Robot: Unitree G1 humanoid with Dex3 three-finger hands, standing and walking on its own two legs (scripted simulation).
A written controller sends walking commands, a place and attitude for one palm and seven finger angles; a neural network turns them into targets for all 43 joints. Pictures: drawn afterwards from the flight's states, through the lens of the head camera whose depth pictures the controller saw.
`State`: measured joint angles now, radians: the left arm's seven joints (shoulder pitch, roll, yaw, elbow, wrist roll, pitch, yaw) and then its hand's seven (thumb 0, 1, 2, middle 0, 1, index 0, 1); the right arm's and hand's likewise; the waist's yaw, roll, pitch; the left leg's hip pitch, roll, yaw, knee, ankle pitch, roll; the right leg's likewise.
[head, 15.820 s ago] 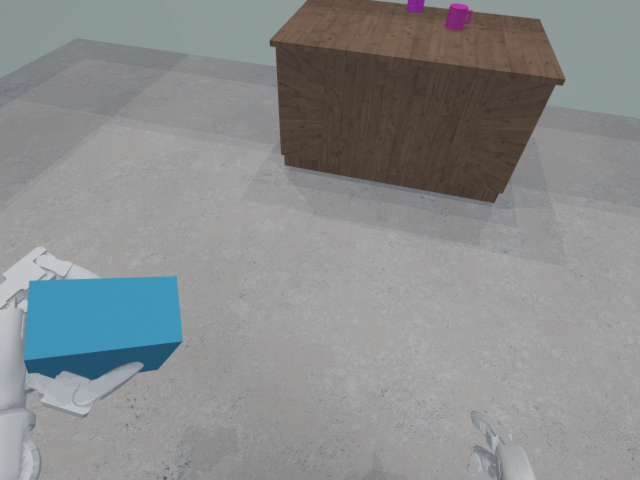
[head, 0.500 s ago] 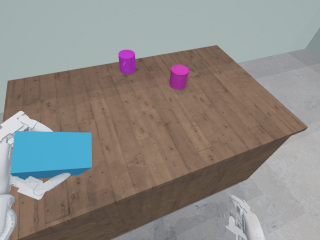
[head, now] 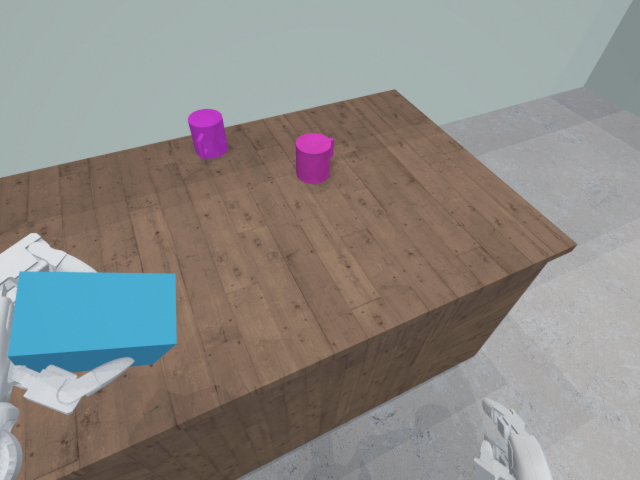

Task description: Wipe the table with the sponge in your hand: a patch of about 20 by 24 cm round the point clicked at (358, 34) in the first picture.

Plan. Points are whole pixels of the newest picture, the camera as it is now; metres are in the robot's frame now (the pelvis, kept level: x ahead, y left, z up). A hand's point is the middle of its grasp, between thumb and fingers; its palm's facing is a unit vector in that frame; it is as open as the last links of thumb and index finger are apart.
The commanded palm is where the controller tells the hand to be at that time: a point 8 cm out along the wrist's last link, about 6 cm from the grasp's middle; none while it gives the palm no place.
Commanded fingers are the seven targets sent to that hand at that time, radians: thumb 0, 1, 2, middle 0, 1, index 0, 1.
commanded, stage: come to a stop and stand still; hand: left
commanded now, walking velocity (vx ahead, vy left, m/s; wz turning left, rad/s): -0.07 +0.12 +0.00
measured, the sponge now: (120, 325) +0.23 +0.20 +0.15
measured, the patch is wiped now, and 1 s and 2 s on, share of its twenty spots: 0.00 0.00 0.00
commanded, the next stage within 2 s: look again from close up in 1.08 s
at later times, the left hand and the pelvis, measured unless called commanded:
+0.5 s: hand out of the picture +0.19 +0.28 +0.17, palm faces +0.32 -0.84 -0.44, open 10.3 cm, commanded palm +0.13 +0.32 +0.18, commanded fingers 0.00 0.10 1.30 -1.20 -1.60 -1.20 -1.60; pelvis -0.04 +0.05 +0.01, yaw -2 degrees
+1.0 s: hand out of the picture +0.18 +0.36 +0.16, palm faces +0.37 -0.84 -0.39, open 10.3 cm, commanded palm +0.12 +0.39 +0.18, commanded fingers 0.00 0.10 1.30 -1.20 -1.60 -1.20 -1.60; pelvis -0.05 +0.11 +0.00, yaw +0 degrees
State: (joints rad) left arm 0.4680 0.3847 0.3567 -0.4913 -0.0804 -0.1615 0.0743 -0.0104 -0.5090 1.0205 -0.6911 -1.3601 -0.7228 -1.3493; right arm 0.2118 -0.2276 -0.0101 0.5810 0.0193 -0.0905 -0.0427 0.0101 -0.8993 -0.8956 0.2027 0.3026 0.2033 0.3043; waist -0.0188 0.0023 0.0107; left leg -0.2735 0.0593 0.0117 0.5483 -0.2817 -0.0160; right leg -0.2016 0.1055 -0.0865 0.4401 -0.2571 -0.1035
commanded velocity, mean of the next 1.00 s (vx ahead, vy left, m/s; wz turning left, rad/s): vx -0.01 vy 0.01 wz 0.00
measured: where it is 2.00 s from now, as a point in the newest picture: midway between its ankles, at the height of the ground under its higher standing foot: outside the picture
